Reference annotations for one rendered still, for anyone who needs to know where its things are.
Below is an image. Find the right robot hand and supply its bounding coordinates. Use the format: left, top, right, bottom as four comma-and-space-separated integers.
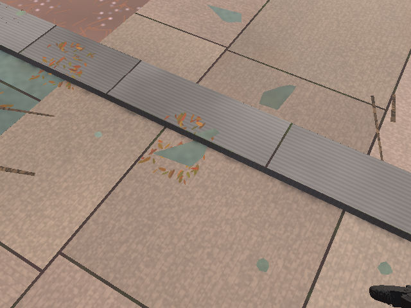
369, 285, 411, 308

